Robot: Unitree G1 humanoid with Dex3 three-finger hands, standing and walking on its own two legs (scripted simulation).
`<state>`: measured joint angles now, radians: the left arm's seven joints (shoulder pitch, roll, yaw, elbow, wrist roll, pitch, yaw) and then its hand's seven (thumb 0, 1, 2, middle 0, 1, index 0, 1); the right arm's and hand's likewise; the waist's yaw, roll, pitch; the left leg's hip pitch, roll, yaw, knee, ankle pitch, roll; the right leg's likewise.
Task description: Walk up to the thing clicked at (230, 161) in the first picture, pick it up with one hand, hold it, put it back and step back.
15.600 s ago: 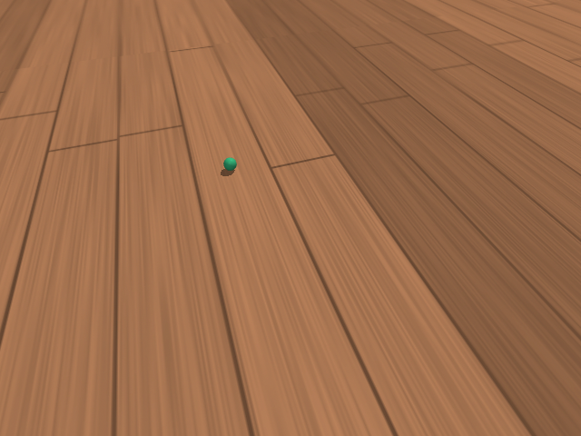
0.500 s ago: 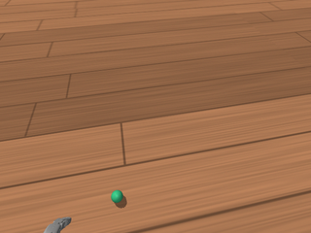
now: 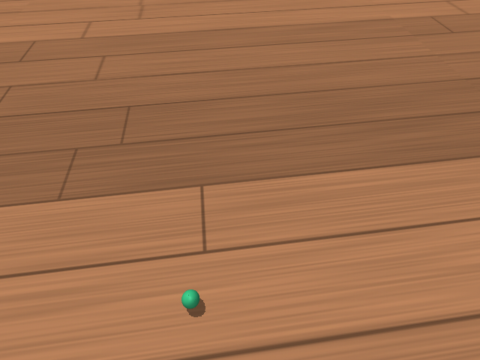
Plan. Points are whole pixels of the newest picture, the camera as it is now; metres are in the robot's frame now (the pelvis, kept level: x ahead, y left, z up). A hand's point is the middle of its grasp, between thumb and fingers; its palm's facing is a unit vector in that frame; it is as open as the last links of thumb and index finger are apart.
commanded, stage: walk up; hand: left
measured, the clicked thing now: (190, 299) +0.46 +0.26 -0.74
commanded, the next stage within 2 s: stand in 0.18 s
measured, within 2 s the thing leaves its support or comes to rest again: neither
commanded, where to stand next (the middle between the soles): +0.07 +0.00 m, yaw -2 degrees
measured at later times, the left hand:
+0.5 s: hand out of the picture +0.10 +0.25 -0.15, palm faces +0.00 -0.94 -0.33, open 7.4 cm
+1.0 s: hand out of the picture +0.11 +0.24 -0.15, palm faces -0.01 -0.94 -0.34, open 7.4 cm
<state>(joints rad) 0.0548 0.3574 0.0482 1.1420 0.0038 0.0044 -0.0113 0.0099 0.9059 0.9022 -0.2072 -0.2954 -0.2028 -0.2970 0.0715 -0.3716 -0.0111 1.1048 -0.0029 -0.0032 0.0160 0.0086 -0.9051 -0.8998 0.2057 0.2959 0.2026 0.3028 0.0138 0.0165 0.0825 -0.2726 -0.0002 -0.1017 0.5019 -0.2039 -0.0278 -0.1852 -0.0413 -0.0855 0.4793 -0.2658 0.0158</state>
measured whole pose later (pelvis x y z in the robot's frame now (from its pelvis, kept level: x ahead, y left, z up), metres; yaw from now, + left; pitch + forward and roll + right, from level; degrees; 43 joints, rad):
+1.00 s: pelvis +0.02 -0.01 +0.01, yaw -1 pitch -2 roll +0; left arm 0.09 0.35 0.02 1.14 0.00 -0.01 -0.01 0.01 0.91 0.90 -0.21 -0.30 -0.20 -0.30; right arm 0.09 -0.35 0.01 1.14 -0.01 -0.01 0.00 0.01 -0.91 -0.90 0.21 0.30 0.20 0.30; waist 0.00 0.01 0.05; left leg -0.15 0.02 -0.08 0.34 -0.16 -0.04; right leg -0.08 -0.03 -0.07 0.33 -0.22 0.01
